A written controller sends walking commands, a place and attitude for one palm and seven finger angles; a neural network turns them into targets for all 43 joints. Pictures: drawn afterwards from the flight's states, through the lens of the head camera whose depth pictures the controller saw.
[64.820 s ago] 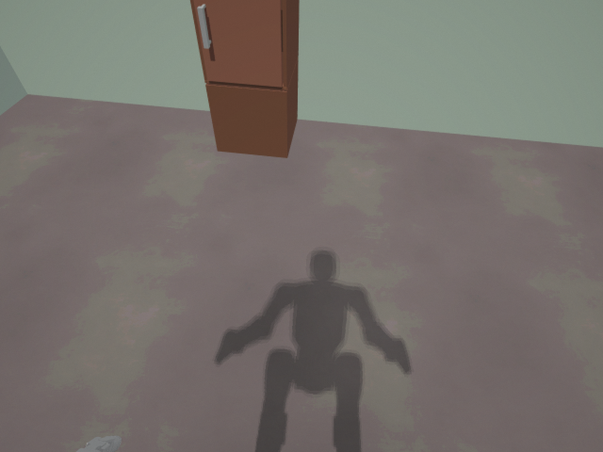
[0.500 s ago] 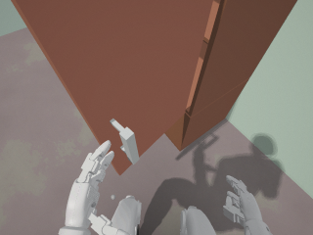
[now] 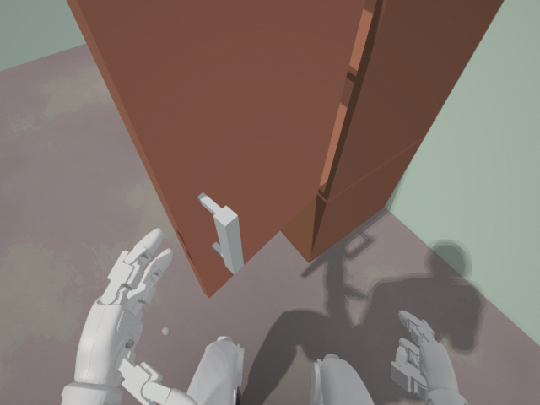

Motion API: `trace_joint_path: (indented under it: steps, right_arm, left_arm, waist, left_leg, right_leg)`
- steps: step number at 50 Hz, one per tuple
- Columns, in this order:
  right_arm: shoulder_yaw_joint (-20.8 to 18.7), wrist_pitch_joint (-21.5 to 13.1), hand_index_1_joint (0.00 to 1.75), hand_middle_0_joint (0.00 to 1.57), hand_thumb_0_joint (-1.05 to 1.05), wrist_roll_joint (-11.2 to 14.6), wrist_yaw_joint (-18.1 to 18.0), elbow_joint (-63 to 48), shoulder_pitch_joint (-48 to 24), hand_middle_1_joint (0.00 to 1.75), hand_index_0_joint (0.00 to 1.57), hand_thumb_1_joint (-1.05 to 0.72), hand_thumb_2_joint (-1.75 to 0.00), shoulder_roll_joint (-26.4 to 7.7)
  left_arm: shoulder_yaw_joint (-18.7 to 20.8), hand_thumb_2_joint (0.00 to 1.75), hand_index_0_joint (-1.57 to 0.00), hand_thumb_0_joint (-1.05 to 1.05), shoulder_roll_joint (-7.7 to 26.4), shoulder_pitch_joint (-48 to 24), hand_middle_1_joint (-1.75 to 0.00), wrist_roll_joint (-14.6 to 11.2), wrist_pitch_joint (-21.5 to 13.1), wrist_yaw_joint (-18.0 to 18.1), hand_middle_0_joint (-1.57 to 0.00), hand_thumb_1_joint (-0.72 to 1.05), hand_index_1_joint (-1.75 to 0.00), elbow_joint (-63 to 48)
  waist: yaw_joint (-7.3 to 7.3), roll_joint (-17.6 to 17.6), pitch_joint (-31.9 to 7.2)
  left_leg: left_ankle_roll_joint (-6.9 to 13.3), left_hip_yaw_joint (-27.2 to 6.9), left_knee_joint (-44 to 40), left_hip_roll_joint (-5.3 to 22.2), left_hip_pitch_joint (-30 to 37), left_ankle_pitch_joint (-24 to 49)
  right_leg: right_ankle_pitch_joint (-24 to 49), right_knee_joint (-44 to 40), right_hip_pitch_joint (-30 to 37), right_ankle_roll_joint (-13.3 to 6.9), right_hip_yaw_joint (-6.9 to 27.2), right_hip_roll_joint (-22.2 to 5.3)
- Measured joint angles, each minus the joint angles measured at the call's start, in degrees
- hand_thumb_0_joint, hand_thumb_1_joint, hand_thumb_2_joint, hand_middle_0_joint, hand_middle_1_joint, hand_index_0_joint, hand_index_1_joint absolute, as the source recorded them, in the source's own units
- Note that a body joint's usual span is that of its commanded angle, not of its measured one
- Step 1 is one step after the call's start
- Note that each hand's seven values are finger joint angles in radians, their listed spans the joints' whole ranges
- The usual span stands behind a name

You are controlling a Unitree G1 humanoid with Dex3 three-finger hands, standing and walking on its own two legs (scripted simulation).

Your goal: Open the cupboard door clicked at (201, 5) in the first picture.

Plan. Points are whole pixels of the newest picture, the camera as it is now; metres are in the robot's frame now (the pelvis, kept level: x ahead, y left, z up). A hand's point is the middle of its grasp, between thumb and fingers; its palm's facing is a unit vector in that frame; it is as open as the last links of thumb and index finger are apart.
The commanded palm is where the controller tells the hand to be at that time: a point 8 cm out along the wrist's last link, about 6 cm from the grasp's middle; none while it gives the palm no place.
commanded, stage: draw the hand back to the body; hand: left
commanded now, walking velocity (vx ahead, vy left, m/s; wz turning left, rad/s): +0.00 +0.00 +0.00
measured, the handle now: (221, 235) +0.34 +0.10 +0.05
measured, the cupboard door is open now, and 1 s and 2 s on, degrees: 100 100 100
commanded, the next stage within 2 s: step back with the hand held close in 1.42 s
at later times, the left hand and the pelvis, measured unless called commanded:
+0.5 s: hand (61, 307) +0.20 +0.21 +0.17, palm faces +0.14 -0.95 -0.29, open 15.3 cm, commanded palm +0.17 +0.26 +0.20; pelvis +0.03 +0.02 +0.09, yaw +1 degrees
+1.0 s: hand out of the picture +0.25 +0.27 +0.29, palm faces +0.42 -0.81 -0.40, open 9.6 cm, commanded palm +0.20 +0.31 +0.32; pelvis +0.06 +0.02 +0.14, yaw +0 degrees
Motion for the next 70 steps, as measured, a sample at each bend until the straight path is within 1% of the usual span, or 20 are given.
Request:
trace_joint_path:
  steps: [3,6,11,15,18,19,21,23,25,27,31,36,43,53,56,59,63,66,70]
  right_arm:
    - [0.67,0.77,0.30,0.20,0.01,0.56,-0.20,-0.41,1.10,0.30,0.20,-0.91,-0.90,0.60]
    - [1.54,0.87,0.30,0.20,0.01,0.88,-0.65,-0.71,2.43,0.30,0.20,-0.90,-0.90,0.71]
    - [2.18,-0.10,0.30,0.20,0.01,1.10,-1.28,-1.26,3.87,0.30,0.20,-0.90,-0.90,-0.16]
    - [1.78,-0.77,0.30,0.20,0.01,1.40,-1.49,-1.40,4.11,0.30,0.20,-0.90,-0.90,-0.95]
    - [1.42,-1.07,0.30,0.20,0.01,1.75,-1.45,-1.42,4.11,0.30,0.20,-0.90,-0.90,-1.34]
    - [1.31,-0.75,0.30,0.20,0.01,1.74,-1.86,-1.56,4.34,0.30,0.20,-0.90,-0.90,-1.29]
    - [1.43,0.53,0.30,0.20,0.01,1.65,-3.01,-1.89,4.63,0.30,0.20,-0.90,-0.90,-1.11]
    - [1.79,1.56,0.30,0.20,0.01,1.58,-3.83,-2.43,4.77,0.30,0.20,-0.90,-0.90,-1.09]
    - [2.26,2.04,0.30,0.20,0.01,1.46,-4.43,-2.81,4.96,0.30,0.20,-0.90,-0.90,-1.13]
    - [2.81,2.00,0.30,0.20,0.01,1.30,-4.85,-2.73,5.17,0.30,0.20,-0.90,-0.90,-1.22]
    - [3.83,1.08,0.30,0.20,0.01,1.12,-5.09,-1.36,5.31,0.30,0.20,-0.90,-0.90,-1.46]
    - [4.67,-0.52,0.30,0.20,0.01,0.97,-4.67,1.57,4.75,0.30,0.20,-0.90,-0.90,-1.44]
    - [4.60,-2.49,0.30,0.20,0.01,0.73,-3.76,4.74,3.52,0.30,0.20,-0.90,-0.90,-1.42]
    - [3.48,-4.21,0.30,0.20,0.01,0.21,-2.85,8.01,1.49,0.30,0.20,-0.90,-0.90,-2.05]
    - [3.11,-4.23,0.30,0.20,0.01,0.11,-2.51,8.74,0.79,0.30,0.20,-0.90,-0.90,-2.12]
    - [2.73,-3.86,0.30,0.20,0.01,0.02,-2.10,9.09,0.36,0.30,0.20,-0.90,-0.90,-2.16]
    - [2.46,-3.67,0.30,0.20,0.01,-0.19,-2.11,9.61,0.30,0.30,0.20,-0.90,-0.90,-2.14]
    - [2.35,-3.92,0.30,0.20,0.01,-0.31,-2.34,10.06,0.44,0.30,0.20,-0.90,-0.90,-2.05]
    - [2.25,-4.37,0.30,0.20,0.01,-0.37,-2.48,10.61,0.44,0.30,0.20,-0.90,-0.90,-1.89]
  left_arm:
    - [1.24,0.30,-0.15,-0.01,0.28,1.52,-0.30,-0.49,2.48,0.90,-0.15,-0.50,-0.30,-2.26]
    - [2.25,0.30,-0.15,-0.01,0.59,3.12,-0.30,-1.04,3.93,0.87,-0.15,-0.50,-0.30,-2.78]
    - [3.47,0.30,-0.15,-0.01,1.59,4.73,-0.30,-2.39,4.29,-0.53,-0.15,-0.50,-0.30,-2.40]
    - [4.75,0.30,-0.15,-0.01,2.63,5.46,-0.30,-3.56,4.46,-1.79,-0.15,-0.49,-0.30,-3.23]
    - [5.92,0.32,-0.15,-0.01,3.26,6.13,-0.30,-4.35,5.21,-2.40,-0.15,-0.47,-0.30,-4.48]
    - [6.02,0.32,-0.15,-0.01,4.09,6.38,-0.30,-2.51,6.72,-0.96,-0.15,-0.45,-0.30,-5.41]
    - [5.85,0.34,-0.15,-0.01,6.00,7.43,-0.30,1.53,11.67,3.68,-0.16,-0.41,-0.30,-7.65]
    - [5.51,0.36,-0.16,-0.01,6.84,8.90,-0.30,4.17,16.34,7.81,-0.16,-0.37,-0.30,-9.36]
    - [5.27,0.38,-0.16,-0.01,7.20,9.91,-0.30,5.74,19.88,10.77,-0.16,-0.31,-0.30,-10.28]
    - [5.29,0.41,-0.16,-0.01,7.51,10.08,-0.30,6.66,22.30,12.81,-0.16,-0.25,-0.30,-10.61]
    - [6.17,0.46,-0.17,-0.01,7.74,8.42,-0.30,7.45,24.73,15.12,-0.17,-0.12,-0.30,-10.42]
    - [8.58,0.54,-0.17,0.00,7.78,5.52,-0.30,7.50,25.01,15.96,-0.18,0.05,-0.30,-10.49]
    - [13.08,0.64,-0.18,0.00,8.74,2.74,-0.30,6.98,23.90,15.48,-0.19,0.29,-0.30,-11.19]
    - [19.72,0.79,-0.20,0.01,10.24,-2.78,-0.30,6.08,21.68,14.86,-0.20,0.63,-0.30,-11.76]
    - [21.29,0.83,-0.20,0.01,10.10,-4.02,-0.30,5.80,20.57,14.71,-0.20,0.73,-0.30,-11.00]
    - [21.24,0.86,-0.20,0.01,9.21,-4.14,-0.30,5.58,20.50,14.24,-0.20,0.80,-0.30,-10.01]
    - [19.87,0.88,-0.20,0.01,8.37,-3.40,-0.30,5.65,21.07,13.69,-0.21,0.85,-0.30,-9.42]
    - [19.29,0.89,-0.21,0.01,8.41,-2.84,-0.30,5.80,21.34,13.59,-0.21,0.87,-0.30,-9.74]
    - [19.61,0.90,-0.21,0.02,8.74,-2.73,-0.31,5.87,21.01,13.76,-0.21,0.88,-0.30,-10.01]
  waist:
    - [-0.23,0.47,0.33]
    - [-0.49,0.68,0.23]
    - [-0.92,0.63,0.43]
    - [-1.01,0.40,0.90]
    - [-1.02,0.40,1.08]
    - [-0.59,0.14,0.91]
    - [-0.04,-0.12,0.81]
    - [0.01,0.28,1.05]
    - [0.15,0.72,1.43]
    - [0.45,1.03,1.88]
    - [1.15,1.37,2.96]
    - [1.72,1.25,4.38]
    - [2.10,1.00,6.36]
    - [2.91,0.92,8.88]
    - [2.88,1.04,9.52]
    - [2.82,1.08,10.11]
    - [2.82,0.87,10.68]
    - [2.89,0.67,10.95]
    - [2.97,0.59,11.21]
  left_leg:
    - [0.27,0.14,-3.49,-0.06,3.81,1.11]
    - [0.57,0.28,-7.38,-0.17,7.70,2.35]
    - [0.87,0.28,-11.99,-0.36,12.91,3.65]
    - [1.04,0.34,-14.40,-0.35,16.49,4.01]
    - [1.17,0.43,-16.21,-0.33,19.16,4.25]
    - [1.21,0.77,-17.11,-0.29,20.25,4.39]
    - [1.21,1.47,-19.74,-0.32,23.21,5.03]
    - [1.45,1.92,-22.68,-0.49,26.42,5.85]
    - [1.69,2.32,-25.56,-0.65,29.48,6.74]
    - [1.87,2.63,-28.19,-0.85,32.28,7.60]
    - [2.04,2.92,-32.57,-1.29,37.30,9.01]
    - [2.08,3.20,-37.23,-1.63,42.96,10.42]
    - [1.93,3.70,-43.30,-1.63,49.73,12.42]
    - [1.57,4.19,-49.93,-1.41,55.70,15.26]
    - [1.46,4.36,-51.35,-1.32,56.85,15.92]
    - [1.39,4.60,-52.68,-1.24,57.77,16.59]
    - [1.26,4.69,-53.91,-1.09,58.66,17.20]
    - [1.13,4.63,-54.41,-0.91,59.22,17.41]
    - [0.99,4.58,-54.91,-0.73,59.85,17.62]
  right_leg:
    - [1.36,-3.82,3.90,0.29,0.06,0.00]
    - [2.83,-8.04,7.88,0.54,0.10,-0.04]
    - [4.47,-13.25,13.39,0.87,0.00,-0.12]
    - [5.16,-16.16,17.14,1.07,0.01,-0.05]
    - [5.67,-18.34,19.93,1.22,0.06,0.00]
    - [5.89,-19.16,20.83,1.27,0.38,0.02]
    - [6.64,-21.53,23.42,1.57,1.03,-0.06]
    - [7.60,-24.46,26.49,1.72,1.39,-0.20]
    - [8.61,-27.35,29.44,1.85,1.72,-0.35]
    - [9.54,-29.98,32.15,1.99,1.96,-0.53]
    - [10.97,-34.32,37.12,2.22,2.12,-0.91]
    - [12.39,-38.86,42.63,2.32,2.29,-1.18]
    - [14.61,-44.90,49.14,2.25,2.69,-1.11]
    - [17.55,-51.30,54.73,1.94,3.10,-0.80]
    - [18.19,-52.53,55.72,1.84,3.25,-0.70]
    - [18.81,-53.61,56.41,1.78,3.47,-0.62]
    - [19.41,-54.74,57.20,1.63,3.56,-0.44]
    - [19.71,-55.42,57.85,1.49,3.50,-0.26]
    - [20.07,-56.19,58.59,1.36,3.45,-0.05]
